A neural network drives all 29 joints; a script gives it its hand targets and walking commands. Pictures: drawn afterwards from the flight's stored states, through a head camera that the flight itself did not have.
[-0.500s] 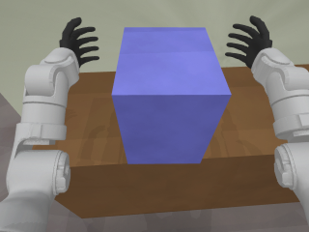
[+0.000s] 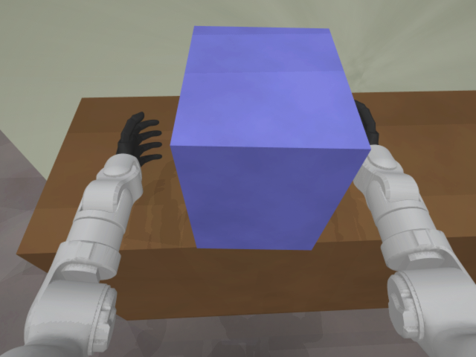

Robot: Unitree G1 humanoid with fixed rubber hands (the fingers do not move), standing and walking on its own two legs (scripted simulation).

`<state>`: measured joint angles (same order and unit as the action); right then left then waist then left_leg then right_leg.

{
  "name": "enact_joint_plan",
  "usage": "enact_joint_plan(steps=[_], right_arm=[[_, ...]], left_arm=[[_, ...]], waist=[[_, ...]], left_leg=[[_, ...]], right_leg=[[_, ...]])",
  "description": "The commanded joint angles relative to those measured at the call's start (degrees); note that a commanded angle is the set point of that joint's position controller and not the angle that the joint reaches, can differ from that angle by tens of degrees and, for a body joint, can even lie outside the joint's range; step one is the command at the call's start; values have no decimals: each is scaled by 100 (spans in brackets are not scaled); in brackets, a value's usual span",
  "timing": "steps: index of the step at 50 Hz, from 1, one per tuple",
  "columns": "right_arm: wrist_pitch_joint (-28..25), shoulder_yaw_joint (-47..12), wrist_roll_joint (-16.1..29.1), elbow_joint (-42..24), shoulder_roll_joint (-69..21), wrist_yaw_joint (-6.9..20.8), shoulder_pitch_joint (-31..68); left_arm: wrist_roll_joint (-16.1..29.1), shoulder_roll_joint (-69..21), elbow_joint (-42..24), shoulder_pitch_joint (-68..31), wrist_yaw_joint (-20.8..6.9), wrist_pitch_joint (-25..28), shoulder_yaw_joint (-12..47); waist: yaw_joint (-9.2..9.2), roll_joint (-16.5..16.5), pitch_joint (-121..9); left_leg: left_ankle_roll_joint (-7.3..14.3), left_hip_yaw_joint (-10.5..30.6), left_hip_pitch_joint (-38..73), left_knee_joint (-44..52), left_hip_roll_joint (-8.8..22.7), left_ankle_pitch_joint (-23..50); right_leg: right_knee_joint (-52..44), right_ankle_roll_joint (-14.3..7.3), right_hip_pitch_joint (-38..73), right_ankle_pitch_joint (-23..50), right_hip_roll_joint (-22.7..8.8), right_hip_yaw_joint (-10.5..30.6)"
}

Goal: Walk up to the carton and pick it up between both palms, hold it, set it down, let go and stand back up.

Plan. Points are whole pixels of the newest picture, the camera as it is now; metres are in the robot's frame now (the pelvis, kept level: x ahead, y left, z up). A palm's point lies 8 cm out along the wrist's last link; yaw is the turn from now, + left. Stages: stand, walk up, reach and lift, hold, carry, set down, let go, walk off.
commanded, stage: reach and lift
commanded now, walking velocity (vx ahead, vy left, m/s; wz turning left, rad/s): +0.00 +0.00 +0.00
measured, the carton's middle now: (257, 147) +0.45 -0.01 +0.08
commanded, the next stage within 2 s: none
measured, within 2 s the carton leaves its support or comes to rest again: neither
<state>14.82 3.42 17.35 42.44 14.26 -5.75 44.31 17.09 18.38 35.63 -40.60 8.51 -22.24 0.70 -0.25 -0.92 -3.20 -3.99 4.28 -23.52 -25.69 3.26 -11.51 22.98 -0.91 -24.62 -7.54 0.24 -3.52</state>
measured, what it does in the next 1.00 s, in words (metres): stands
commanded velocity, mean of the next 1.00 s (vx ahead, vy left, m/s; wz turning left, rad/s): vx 0.00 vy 0.00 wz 0.00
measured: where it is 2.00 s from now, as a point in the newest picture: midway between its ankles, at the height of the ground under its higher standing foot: outside the picture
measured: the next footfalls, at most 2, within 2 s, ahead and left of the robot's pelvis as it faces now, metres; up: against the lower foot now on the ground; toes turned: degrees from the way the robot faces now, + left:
none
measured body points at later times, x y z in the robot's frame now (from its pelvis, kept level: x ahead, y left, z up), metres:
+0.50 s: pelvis -0.01 +0.01 -0.01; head +0.05 +0.00 +0.44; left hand +0.44 +0.17 +0.09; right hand +0.44 -0.20 +0.11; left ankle +0.01 +0.16 -0.74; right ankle +0.03 -0.11 -0.74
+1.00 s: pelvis -0.01 +0.01 +0.00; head +0.06 +0.01 +0.44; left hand +0.45 +0.16 +0.09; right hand +0.45 -0.16 +0.10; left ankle +0.01 +0.16 -0.74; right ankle +0.03 -0.11 -0.74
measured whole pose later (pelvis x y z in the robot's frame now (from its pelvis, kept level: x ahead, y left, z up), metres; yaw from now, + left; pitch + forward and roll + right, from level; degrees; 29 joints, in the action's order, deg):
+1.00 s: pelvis -0.01 +0.01 +0.00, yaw -3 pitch +13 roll +0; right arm 6.3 8.1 8.3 50.9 8.0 -7.8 51.0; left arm 6.1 6.3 47.7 -48.3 11.1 -8.4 -7.7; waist 1.3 -0.6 -5.4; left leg -3.3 1.4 -28.6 -26.9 3.3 -11.2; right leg 24.3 -0.3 -30.8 -6.3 0.5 -0.4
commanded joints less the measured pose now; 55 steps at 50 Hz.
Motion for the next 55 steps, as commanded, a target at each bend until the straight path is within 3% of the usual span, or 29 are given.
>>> enact_joint_plan(steps=[1,4,9,16,22,30,33,37,41,45,55], right_arm=[[-706,498,-86,-2507,1683,-12,3722],[-780,297,-106,-1807,1573,16,3267],[-1022,250,-127,-1513,1552,-41,3166],[-1061,164,-311,-1489,1208,-41,3474],[-911,35,-407,-944,844,35,3852],[-1009,92,-546,-451,490,-149,3949],[-1104,233,-647,-452,444,-246,3828],[-1150,338,-791,-426,220,-316,3741],[-1225,371,-873,-534,71,-264,3773],[-1231,377,-978,-573,-88,-203,3829],[-1302,371,-1117,-639,-367,-148,3903]], left_arm=[[134,1058,-2365,-4361,196,659,-357],[-92,853,-1600,-3567,79,696,-528],[-466,620,-1493,-3356,-73,826,-827],[-515,434,-1058,-3641,-38,1086,-636],[-364,335,-184,-4092,45,1382,-444],[-603,192,210,-4206,64,1697,-622],[-742,11,-16,-4181,79,1713,-673],[-928,-241,-212,-4236,75,1766,-744],[-1031,-407,-391,-4290,124,1804,-734],[-1085,-574,-381,-4303,191,1812,-761],[-1249,-906,-448,-4272,187,1880,-852]], waist=[[-94,491,-6190],[99,259,-5998],[163,167,-6203],[179,-69,-5625],[290,-282,-4958],[316,-173,-4977],[251,44,-5111],[149,89,-5130],[204,208,-5337],[240,119,-5300],[296,-25,-5222]], left_leg=[[-177,-651,1430,-472,-504,2735],[-105,-692,1047,-450,-516,2840],[-154,-734,935,-373,-486,2909],[7,-754,347,-49,-438,1833],[234,-745,-302,185,-378,748],[155,-788,-395,83,-493,1197],[57,-805,-152,48,-504,1545],[3,-805,3,51,-502,1739],[-10,-801,302,14,-454,1864],[40,-796,240,63,-444,1700],[38,-790,311,41,-428,1884]], right_leg=[[437,248,2088,2638,346,-66],[580,265,2290,2795,303,-29],[582,302,2626,3023,322,-53],[458,296,2746,2064,263,32],[486,288,2744,1096,179,140],[604,337,3110,1923,94,372],[585,307,3161,2228,132,315],[520,315,3208,2407,139,346],[430,273,2993,2307,167,257],[383,259,2952,2009,194,245],[390,277,3082,2187,223,290]])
